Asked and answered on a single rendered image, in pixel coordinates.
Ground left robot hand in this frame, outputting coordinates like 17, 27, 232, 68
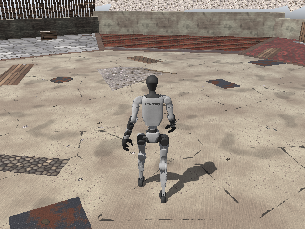
122, 138, 133, 151

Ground right robot hand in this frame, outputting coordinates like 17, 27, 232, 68
165, 125, 176, 133

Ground robot right upper arm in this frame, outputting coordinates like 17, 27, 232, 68
162, 95, 174, 121

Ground right robot forearm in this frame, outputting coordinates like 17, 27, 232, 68
169, 114, 176, 127

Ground robot right foot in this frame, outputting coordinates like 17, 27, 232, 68
159, 190, 166, 203

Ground left robot forearm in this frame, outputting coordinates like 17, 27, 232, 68
123, 116, 134, 139

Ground humanoid robot torso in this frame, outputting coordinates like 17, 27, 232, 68
141, 94, 163, 143

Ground robot left upper arm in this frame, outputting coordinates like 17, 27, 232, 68
130, 96, 142, 124

